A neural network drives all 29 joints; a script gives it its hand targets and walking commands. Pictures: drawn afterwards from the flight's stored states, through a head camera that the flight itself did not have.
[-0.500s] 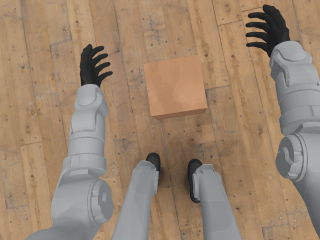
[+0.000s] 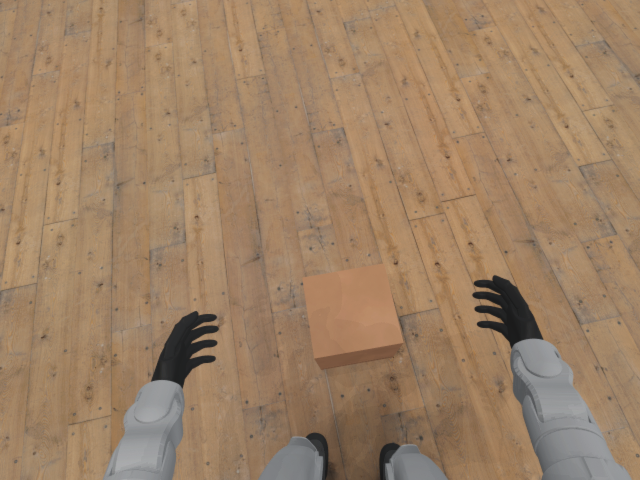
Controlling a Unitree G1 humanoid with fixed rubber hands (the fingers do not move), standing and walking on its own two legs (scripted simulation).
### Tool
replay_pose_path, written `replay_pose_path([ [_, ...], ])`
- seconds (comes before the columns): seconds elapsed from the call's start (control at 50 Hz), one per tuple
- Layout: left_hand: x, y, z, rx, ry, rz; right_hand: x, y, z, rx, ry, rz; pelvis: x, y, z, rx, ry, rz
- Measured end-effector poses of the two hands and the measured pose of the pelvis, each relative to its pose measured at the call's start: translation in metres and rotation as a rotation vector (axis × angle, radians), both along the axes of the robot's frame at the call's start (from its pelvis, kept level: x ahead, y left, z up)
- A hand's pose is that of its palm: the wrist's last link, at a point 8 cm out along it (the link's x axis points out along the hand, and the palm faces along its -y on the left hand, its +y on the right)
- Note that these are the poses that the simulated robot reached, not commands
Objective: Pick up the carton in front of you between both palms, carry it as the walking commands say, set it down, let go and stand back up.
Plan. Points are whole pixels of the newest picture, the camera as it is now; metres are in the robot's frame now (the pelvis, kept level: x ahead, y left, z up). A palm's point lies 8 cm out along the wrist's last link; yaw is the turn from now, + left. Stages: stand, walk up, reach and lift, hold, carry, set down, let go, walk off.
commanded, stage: let go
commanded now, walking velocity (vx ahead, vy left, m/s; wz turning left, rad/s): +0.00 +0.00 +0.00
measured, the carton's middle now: (350, 320) +0.44 +0.00 -0.62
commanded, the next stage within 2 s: stand in 0.78 s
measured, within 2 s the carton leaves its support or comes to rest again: neither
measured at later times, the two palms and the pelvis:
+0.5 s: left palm (149, 439) +0.18 +0.23 -0.03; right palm (597, 461) +0.17 -0.24 -0.03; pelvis +0.01 -0.01 +0.03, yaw +0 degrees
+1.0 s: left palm (113, 467) +0.14 +0.27 -0.06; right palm out of the picture +0.15 -0.29 -0.04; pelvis +0.01 +0.00 +0.03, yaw +0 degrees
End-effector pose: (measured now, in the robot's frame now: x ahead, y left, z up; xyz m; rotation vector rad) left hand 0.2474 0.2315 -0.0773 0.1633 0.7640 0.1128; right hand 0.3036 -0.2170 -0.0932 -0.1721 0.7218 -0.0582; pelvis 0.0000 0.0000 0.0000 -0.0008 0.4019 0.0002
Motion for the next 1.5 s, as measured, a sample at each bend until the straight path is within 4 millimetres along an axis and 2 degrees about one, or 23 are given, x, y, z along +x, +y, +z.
replay_pose_path([
  [0.14,-0.047,0.003,0.029,-0.003,0.010,0.004,-0.047,-0.005,0.029,0.001,0.008,-0.001,0.012,0.000,0.019,0.003,-0.164,0.006],
  [0.24,-0.071,0.005,0.040,0.001,0.021,0.002,-0.080,-0.012,0.045,-0.007,0.022,0.000,0.016,-0.002,0.029,0.008,-0.275,0.009],
  [0.34,-0.079,0.003,0.044,-0.001,0.024,-0.013,-0.110,-0.016,0.053,-0.003,0.050,-0.004,0.016,-0.006,0.032,0.010,-0.372,0.009],
  [0.46,-0.074,-0.003,0.046,-0.001,0.017,-0.039,-0.133,-0.023,0.062,-0.002,0.059,-0.019,0.013,-0.009,0.033,0.008,-0.455,0.003],
  [0.6,-0.071,-0.011,0.049,-0.006,0.006,-0.056,-0.139,-0.025,0.064,0.000,0.062,-0.026,0.007,-0.010,0.032,0.007,-0.508,-0.003],
  [0.8,-0.084,0.001,0.048,0.043,0.029,0.011,-0.145,-0.022,0.055,-0.028,0.066,-0.023,0.003,-0.007,0.028,0.007,-0.525,0.014],
  [0.98,-0.101,0.039,0.021,0.127,0.103,0.021,-0.157,-0.066,0.052,-0.196,0.136,-0.066,0.011,-0.004,0.027,-0.001,-0.437,0.001],
  [1.1,-0.104,0.052,0.014,0.154,0.161,0.024,-0.158,-0.081,0.054,-0.237,0.168,-0.092,0.019,-0.002,0.029,-0.001,-0.424,-0.001],
  [1.32,-0.091,0.056,0.011,0.163,0.199,0.009,-0.155,-0.075,0.046,-0.221,0.214,-0.099,0.029,0.001,0.032,-0.004,-0.424,-0.007],
  [1.5,-0.092,0.062,0.011,0.174,0.227,0.010,-0.167,-0.078,0.042,-0.222,0.262,-0.125,0.030,0.003,0.034,-0.004,-0.431,-0.011],
])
